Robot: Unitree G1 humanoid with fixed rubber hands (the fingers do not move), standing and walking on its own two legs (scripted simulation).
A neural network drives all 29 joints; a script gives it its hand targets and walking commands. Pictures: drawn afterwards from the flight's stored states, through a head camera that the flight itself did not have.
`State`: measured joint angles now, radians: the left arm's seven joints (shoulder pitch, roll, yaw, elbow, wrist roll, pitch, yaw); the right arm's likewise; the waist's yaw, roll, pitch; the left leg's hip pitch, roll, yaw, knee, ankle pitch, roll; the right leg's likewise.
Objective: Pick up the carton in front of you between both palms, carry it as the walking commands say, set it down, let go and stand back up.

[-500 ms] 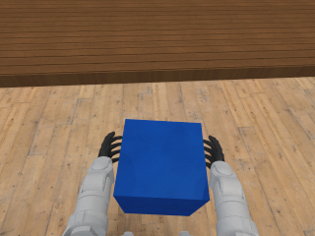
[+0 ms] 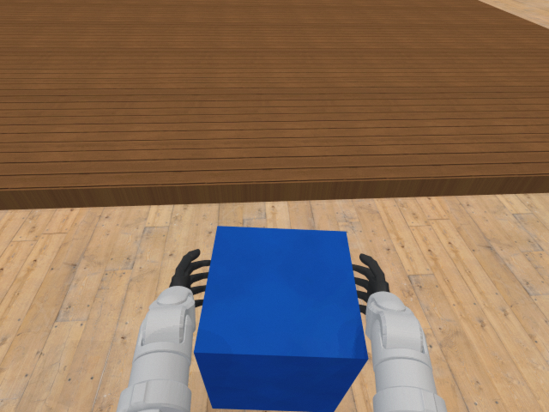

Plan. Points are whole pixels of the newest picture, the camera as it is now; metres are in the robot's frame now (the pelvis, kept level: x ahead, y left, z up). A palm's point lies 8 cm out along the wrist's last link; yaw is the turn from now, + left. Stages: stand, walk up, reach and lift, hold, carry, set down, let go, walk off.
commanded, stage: reach and lift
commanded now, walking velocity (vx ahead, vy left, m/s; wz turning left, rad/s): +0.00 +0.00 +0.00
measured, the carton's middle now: (277, 322) +0.30 +0.00 -0.04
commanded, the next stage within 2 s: hold in 0.82 s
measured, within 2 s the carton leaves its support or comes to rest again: neither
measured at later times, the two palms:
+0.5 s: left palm (182, 286) +0.31 +0.15 +0.04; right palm (377, 291) +0.31 -0.15 +0.04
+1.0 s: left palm (178, 284) +0.30 +0.15 +0.06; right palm (381, 289) +0.30 -0.15 +0.06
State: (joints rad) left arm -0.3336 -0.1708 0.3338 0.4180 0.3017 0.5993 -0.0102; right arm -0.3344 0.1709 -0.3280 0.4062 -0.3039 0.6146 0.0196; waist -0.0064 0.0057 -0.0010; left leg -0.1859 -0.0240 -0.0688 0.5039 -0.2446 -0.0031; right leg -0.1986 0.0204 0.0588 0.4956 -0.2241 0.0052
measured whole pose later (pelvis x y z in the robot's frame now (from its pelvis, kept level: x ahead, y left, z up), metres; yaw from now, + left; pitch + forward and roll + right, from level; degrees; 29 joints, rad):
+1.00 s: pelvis +0.02 +0.00 +0.01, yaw +0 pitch -7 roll +0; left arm -0.23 -0.14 0.20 0.19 0.25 0.74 0.00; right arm -0.23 0.14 -0.19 0.18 -0.25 0.75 0.01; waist 0.00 0.01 0.02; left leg -0.03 -0.02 -0.07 0.35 -0.19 0.00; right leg -0.04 0.02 0.06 0.34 -0.17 0.01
